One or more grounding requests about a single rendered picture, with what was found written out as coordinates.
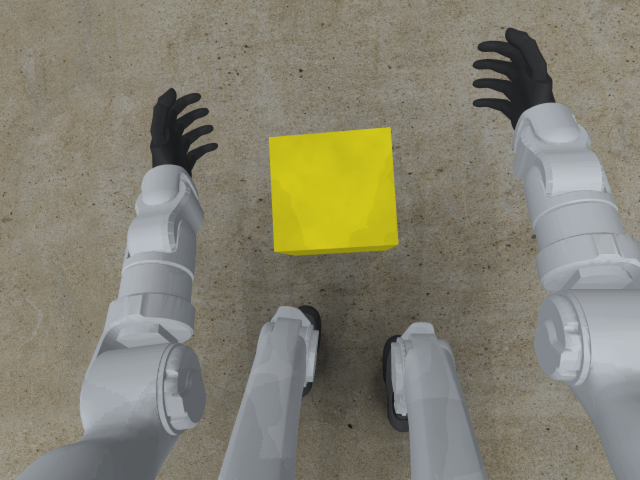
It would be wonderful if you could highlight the robot left hand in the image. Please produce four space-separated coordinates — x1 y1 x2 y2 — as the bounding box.
150 88 218 178

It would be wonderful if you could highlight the left robot thigh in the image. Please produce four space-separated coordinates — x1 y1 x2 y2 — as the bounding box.
218 317 319 480

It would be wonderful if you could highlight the robot right upper arm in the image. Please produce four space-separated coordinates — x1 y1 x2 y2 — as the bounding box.
534 289 640 480

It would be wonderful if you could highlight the carton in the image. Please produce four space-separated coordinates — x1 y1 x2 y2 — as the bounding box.
269 127 399 256

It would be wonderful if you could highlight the robot thigh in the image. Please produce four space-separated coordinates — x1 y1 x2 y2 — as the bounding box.
391 334 488 480
218 317 319 480

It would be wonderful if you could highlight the left robot forearm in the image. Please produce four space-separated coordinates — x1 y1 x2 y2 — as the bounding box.
80 164 204 430

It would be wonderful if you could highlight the robot left upper arm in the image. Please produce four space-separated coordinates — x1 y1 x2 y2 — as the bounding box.
15 342 207 480

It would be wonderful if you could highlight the robot right hand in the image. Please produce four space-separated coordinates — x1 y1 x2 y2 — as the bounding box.
473 28 556 131

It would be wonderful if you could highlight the right robot thigh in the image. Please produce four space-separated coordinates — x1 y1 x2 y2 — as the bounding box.
391 334 488 480

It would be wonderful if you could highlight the right robot forearm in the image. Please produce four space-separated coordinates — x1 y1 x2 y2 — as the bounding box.
512 103 640 293

